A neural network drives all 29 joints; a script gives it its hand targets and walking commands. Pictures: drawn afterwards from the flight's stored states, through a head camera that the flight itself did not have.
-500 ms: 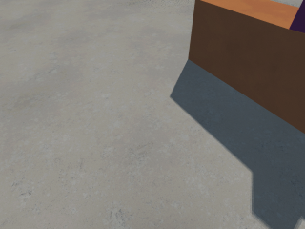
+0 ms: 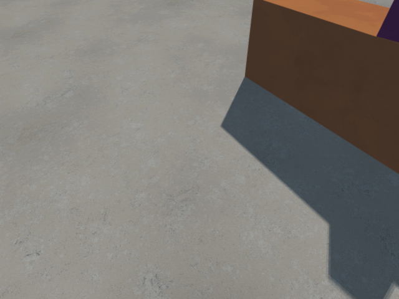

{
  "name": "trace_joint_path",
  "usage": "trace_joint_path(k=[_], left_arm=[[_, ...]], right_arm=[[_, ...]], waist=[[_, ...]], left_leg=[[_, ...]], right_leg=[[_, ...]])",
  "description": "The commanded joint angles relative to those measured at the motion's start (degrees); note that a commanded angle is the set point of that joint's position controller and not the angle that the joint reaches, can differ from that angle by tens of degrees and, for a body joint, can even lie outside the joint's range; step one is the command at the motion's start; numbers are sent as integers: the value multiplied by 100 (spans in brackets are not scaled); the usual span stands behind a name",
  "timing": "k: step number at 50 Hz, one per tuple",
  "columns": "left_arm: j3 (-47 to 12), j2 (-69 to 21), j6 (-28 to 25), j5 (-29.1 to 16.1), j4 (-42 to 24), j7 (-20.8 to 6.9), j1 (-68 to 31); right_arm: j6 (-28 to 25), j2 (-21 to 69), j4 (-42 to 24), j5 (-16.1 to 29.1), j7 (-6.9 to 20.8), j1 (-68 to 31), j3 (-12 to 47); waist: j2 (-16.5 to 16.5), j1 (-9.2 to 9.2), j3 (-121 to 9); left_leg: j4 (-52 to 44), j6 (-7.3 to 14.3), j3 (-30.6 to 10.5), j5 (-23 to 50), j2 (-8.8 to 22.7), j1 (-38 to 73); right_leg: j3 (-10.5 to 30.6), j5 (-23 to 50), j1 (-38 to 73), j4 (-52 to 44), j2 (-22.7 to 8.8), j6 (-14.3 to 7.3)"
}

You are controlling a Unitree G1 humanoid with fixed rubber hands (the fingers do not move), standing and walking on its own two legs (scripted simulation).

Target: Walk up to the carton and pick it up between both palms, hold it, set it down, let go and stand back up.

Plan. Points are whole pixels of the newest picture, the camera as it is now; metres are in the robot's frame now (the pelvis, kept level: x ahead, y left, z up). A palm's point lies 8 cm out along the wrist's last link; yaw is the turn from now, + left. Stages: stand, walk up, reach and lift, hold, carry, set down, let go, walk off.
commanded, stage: stand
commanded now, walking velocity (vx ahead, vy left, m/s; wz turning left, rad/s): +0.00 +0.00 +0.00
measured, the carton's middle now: out of the picture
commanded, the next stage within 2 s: walk up in 0.34 s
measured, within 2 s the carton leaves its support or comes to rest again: neither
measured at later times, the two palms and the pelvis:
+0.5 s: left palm out of the picture -0.03 +0.19 -0.15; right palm out of the picture -0.03 -0.20 -0.15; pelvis +0.00 -0.01 +0.00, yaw +0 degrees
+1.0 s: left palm (173, 271) +0.24 +0.11 -0.15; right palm out of the picture +0.08 -0.41 -0.19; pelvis +0.11 -0.13 -0.05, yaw -21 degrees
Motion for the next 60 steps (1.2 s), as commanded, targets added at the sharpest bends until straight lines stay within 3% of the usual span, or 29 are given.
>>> trace_joint_path(k=[1, 9, 11, 13, 16, 19, 23, 26, 27, 28, 29, 30, 31, 32, 33, 36, 37, 38, 40, 41, 42, 43, 44, 45, 47, 49, 52, 55, 60], left_arm=[[74, 516, -52, 20, -14, 7, 689], [20, 364, -61, 6, -19, 26, 684], [29, 429, -42, 29, -67, 21, 444], [65, 523, -60, 1, -49, 17, 697], [52, 493, -73, -13, -23, 15, 675], [149, 771, -77, -1, -93, 9, 656], [25, 341, -62, -18, -39, 22, 573], [80, 470, -8, -26, -107, 21, 762], [296, 1726, 32, 53, -466, -70, 789], [317, 1739, 74, 71, -650, -153, 595], [370, 1784, 70, 71, -833, -213, 21], [337, 1534, 48, 118, -1100, -269, -406], [270, 1193, 17, 151, -1302, -323, -497], [310, 1351, 35, 241, -1475, -346, -531], [354, 1398, 46, 297, -1661, -355, -733], [467, 1213, 89, 207, -1889, -438, -626], [464, 1289, 93, 237, -1831, -534, -513], [420, 1200, 48, 117, -1824, -607, -415], [457, 1165, -13, -7, -1619, -661, 476], [478, 1302, -21, 12, -1401, -665, 1118], [608, 1636, -83, -42, -1176, -570, 1682], [684, 1947, -106, -31, -1180, -428, 2238], [702, 2365, -59, -41, -1276, -317, 2371], [676, 2502, 64, -108, -1581, -221, 1736], [597, 2543, -11, -57, -1881, -27, 1292], [487, 2173, -195, 37, -1884, -42, 1125], [374, 1870, -320, 132, -1842, -76, 875], [327, 1723, -367, 125, -1890, -136, 687], [404, 1922, -436, 149, -1960, -269, 234]], right_arm=[[-52, -289, 13, 19, -39, 723, -9], [-18, -585, -95, 2, -32, 478, -98], [35, -519, -136, -1, -10, 507, -70], [23, -376, -100, 9, -23, 454, -49], [-10, -604, -91, 32, -3, 525, -110], [34, -240, -78, 20, 3, 541, -18], [21, -564, -107, 21, -51, 604, -82], [50, -518, -29, -19, -54, 537, -63], [-129, -1392, -855, -320, -68, 47, -239], [-182, -1482, -868, -312, -66, 138, -282], [-232, -1422, -841, -325, -71, 706, -289], [-274, -1565, -724, -381, -113, 1431, -303], [-305, -1892, -758, -354, -204, 1569, -398], [-338, -1932, -943, -355, -310, 1052, -439], [-395, -1593, -1146, -428, -322, 912, -341], [-614, -1886, -1553, -492, -196, -70, -435], [-660, -1860, -1644, -529, -160, -222, -407], [-683, -2138, -1731, -562, -111, -362, -449], [-642, -2253, -1736, -643, -47, -630, -408], [-525, -2092, -1797, -639, -10, -744, -361], [-421, -1808, -1842, -585, 59, -416, -299], [-324, -1579, -2087, -422, 202, -351, -191], [-281, -1273, -2633, -208, 425, -257, -157], [-271, -1446, -2590, -229, 456, -118, -137], [-380, -1450, -2724, -146, 511, -224, -53], [-435, -1627, -2735, -289, 496, -96, -99], [-327, -1602, -2897, -316, 487, -232, -82], [-352, -1486, -3062, -281, 541, -403, -41], [-430, -1286, -2968, -103, 558, 151, -124]], waist=[[50, 50, 379], [147, 44, 270], [-109, -53, 542], [121, 34, 383], [-160, 15, 391], [244, 87, 377], [-179, -58, 623], [415, 101, 686], [220, 55, 219], [145, -109, 353], [9, -444, 325], [485, -723, 391], [1369, -864, 387], [921, -597, 889], [374, -524, 1111], [1208, 59, 1324], [902, 115, 1041], [1230, 118, 969], [1303, 591, 649], [588, 925, 439], [-802, 1214, -145], [-2371, 1487, -498], [-3216, 1120, -425], [-1980, 842, -152], [-1172, 491, 219], [-1176, 387, 116], [-806, 254, 447], [-407, 137, 992], [-371, -159, 720]], left_leg=[[-324, 336, 23, 1010, 100, -526], [-293, 326, 47, 1222, 130, -57], [-254, 338, 46, 1082, 140, -418], [-325, 300, 82, 1004, 109, -333], [-233, 280, 112, 969, 79, -392], [-315, 268, 55, 1016, 102, -350], [-348, 275, 32, 1078, 173, -393], [-360, 253, 59, 983, 103, -402], [449, 566, 172, -1173, 227, 385], [453, 788, -138, -1774, 303, 844], [131, 958, -606, -2009, 672, 962], [-528, 1278, -1330, -2523, 1276, 1493], [-1384, 1865, -2391, -3012, 2343, 1923], [-1469, 2239, -2776, -2704, 3089, 1474], [-1439, 2259, -2779, -2577, 3190, 970], [-1611, 1601, -1139, -2361, 2914, -29], [-1581, 1453, -488, -2411, 2723, -378], [-1420, 1244, 305, -2314, 2306, -785], [-768, 969, 1570, -2567, 1656, -2007], [296, 959, 1860, -2539, 1421, -2297], [1996, 848, 2083, -1909, 869, -2465], [4586, 652, 2092, -1644, 61, -3228], [5830, 569, 825, -2625, -443, -4074], [5825, 581, 115, -2117, 81, -4257], [5913, 726, 5, -1686, 499, -4261], [5460, 649, 55, -1626, 699, -3927], [4829, 532, -20, -1134, 794, -3809], [3789, 456, 235, -34, 657, -3924], [2054, 537, 858, 1176, 120, -954]], right_leg=[[674, 1794, 18, -549, -807, -65], [682, 1926, -260, -585, -810, -3], [697, 2138, -126, -640, -850, -21], [764, 2254, -45, -606, -883, -22], [895, 2288, -44, -736, -996, -17], [908, 1789, -70, -736, -990, -73], [665, 1894, -315, -684, -793, -39], [817, 1241, -280, -871, -855, 11], [1814, -1791, -1450, -344, -756, 40], [1991, -2680, -2415, -362, -750, 142], [1576, -2627, -2785, 105, -663, 209], [990, -2324, -3581, 1099, -411, 360], [230, -1783, -4437, 2909, -217, 653], [726, -1837, -4904, 4264, -957, 913], [862, -1758, -4991, 4755, -1237, 1009], [1302, -1856, -4612, 4341, -1776, 1223], [926, -1295, -3809, 3713, -1767, 1110], [495, -929, -2970, 2820, -1610, 1088], [-318, -111, -879, 2357, -1039, 812], [-764, 278, -94, 2166, -661, 699], [-914, 47, 725, 2123, -138, 559], [1012, -1569, 1101, 703, -526, 98], [5280, -3176, 656, -1388, -1862, -753], [6254, -4954, 330, -2178, -2451, -1004], [5066, -4500, 4, -1741, -2535, -631], [3796, -2459, -354, -915, -2387, -928], [3260, -2799, -1134, -947, -2337, -1182], [2485, -2346, -1590, -1006, -1943, -979], [1085, -1676, -2648, -797, -1417, -731]])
